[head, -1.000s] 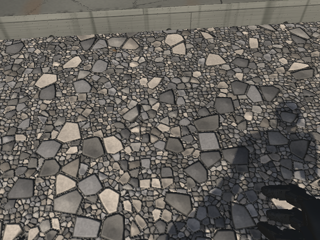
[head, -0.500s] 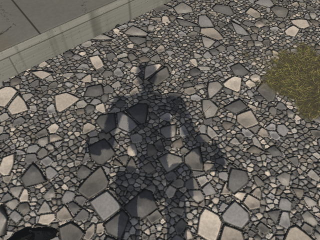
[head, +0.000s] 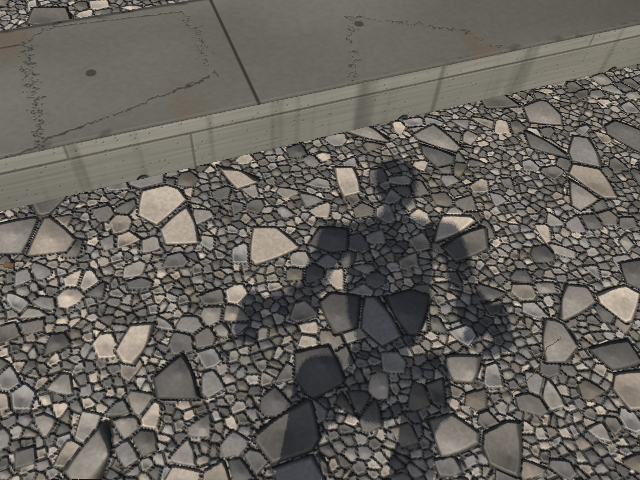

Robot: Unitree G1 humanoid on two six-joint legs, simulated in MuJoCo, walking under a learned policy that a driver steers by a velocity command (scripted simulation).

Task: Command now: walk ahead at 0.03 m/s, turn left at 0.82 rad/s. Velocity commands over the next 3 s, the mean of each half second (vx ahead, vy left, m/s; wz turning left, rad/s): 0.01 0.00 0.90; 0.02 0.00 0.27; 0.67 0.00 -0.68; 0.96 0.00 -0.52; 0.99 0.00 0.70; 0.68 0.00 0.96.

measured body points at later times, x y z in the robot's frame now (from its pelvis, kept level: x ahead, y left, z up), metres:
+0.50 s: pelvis +0.07 -0.01 +0.00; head +0.11 -0.01 +0.45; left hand +0.10 +0.32 -0.07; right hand +0.38 -0.19 -0.07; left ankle -0.01 +0.09 -0.69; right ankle +0.16 -0.10 -0.73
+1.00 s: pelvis +0.07 +0.03 +0.01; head +0.07 +0.05 +0.46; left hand -0.01 +0.32 -0.11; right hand +0.34 -0.08 -0.08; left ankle -0.01 +0.10 -0.73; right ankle +0.13 -0.11 -0.70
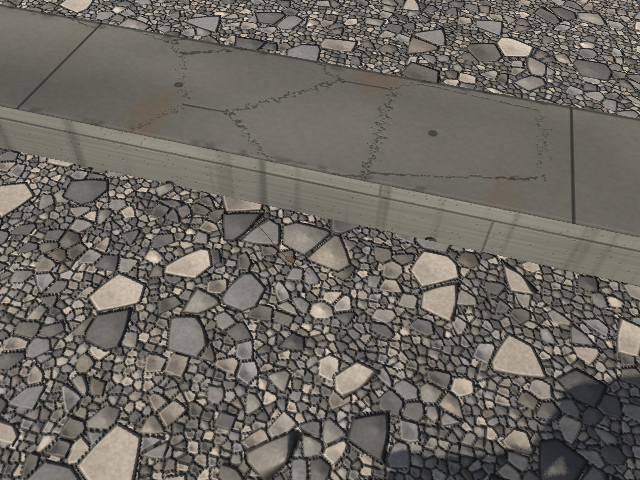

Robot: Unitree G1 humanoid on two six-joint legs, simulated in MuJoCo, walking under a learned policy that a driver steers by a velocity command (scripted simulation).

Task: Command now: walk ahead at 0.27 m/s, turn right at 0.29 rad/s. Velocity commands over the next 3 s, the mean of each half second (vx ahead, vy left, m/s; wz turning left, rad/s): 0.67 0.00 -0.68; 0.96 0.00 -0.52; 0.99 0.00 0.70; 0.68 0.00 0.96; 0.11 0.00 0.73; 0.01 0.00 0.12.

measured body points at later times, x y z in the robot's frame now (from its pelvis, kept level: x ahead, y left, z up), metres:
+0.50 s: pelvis +0.19 -0.16 -0.02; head +0.20 -0.20 +0.43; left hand +0.40 +0.06 -0.11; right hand +0.19 -0.45 -0.14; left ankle +0.16 +0.04 -0.64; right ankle +0.18 -0.21 -0.74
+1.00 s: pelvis +0.58 -0.40 -0.01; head +0.59 -0.43 +0.44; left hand +0.85 -0.27 -0.11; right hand +0.43 -0.66 -0.14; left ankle +0.66 -0.35 -0.74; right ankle +0.42 -0.40 -0.63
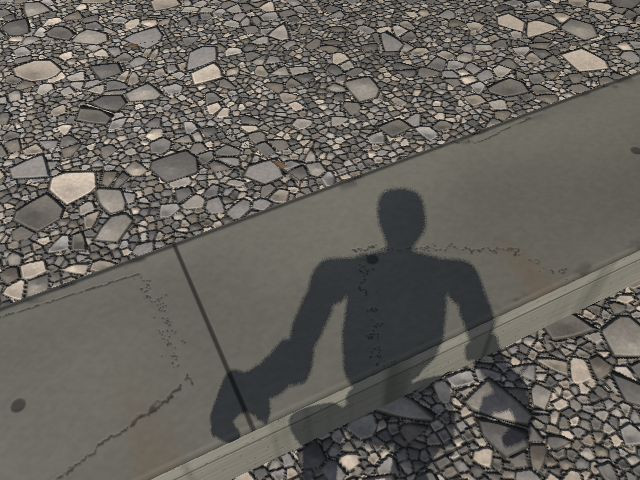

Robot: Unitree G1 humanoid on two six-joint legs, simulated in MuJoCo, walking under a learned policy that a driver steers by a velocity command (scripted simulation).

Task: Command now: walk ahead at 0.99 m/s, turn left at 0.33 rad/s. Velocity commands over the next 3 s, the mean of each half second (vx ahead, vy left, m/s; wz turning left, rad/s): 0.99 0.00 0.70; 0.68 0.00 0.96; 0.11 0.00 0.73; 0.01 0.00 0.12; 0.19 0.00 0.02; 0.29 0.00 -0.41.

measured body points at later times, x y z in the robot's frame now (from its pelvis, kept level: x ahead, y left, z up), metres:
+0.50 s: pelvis +0.45 -0.02 +0.00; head +0.46 -0.02 +0.45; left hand +0.30 +0.23 -0.12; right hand +0.75 -0.17 -0.07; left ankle +0.44 +0.09 -0.45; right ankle +0.39 -0.15 -0.73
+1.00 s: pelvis +0.86 +0.18 +0.17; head +0.86 +0.21 +0.62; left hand +0.85 +0.54 +0.17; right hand +1.12 +0.05 +0.07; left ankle +0.71 +0.14 -0.51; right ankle +1.06 +0.24 -0.54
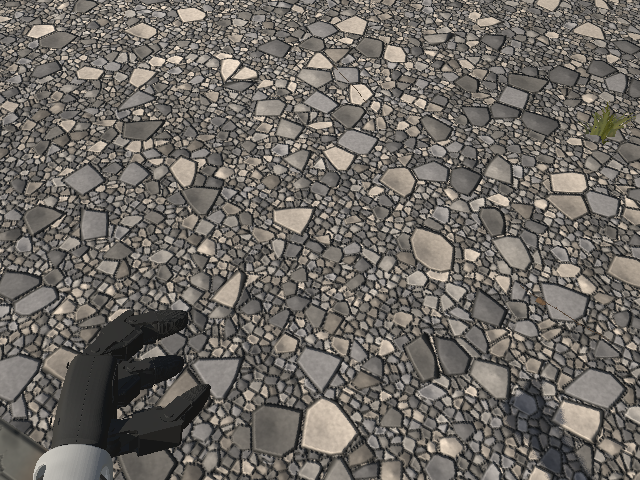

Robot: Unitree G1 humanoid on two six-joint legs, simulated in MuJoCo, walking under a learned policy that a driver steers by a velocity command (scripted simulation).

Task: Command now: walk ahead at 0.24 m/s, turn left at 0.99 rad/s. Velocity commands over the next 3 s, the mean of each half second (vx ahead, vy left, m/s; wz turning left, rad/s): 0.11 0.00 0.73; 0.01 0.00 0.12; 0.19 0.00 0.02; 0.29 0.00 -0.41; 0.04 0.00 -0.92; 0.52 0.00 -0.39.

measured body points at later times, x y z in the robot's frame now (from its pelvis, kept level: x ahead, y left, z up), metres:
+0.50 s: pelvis +0.20 -0.04 -0.01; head +0.24 -0.03 +0.44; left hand +0.14 +0.24 -0.13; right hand +0.52 -0.14 -0.06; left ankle +0.22 +0.09 -0.74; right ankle +0.16 -0.14 -0.74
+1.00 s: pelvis +0.28 -0.08 -0.03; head +0.29 -0.08 +0.42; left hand +0.31 +0.17 -0.16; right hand +0.44 -0.30 -0.16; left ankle +0.23 +0.08 -0.74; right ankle +0.32 -0.17 -0.77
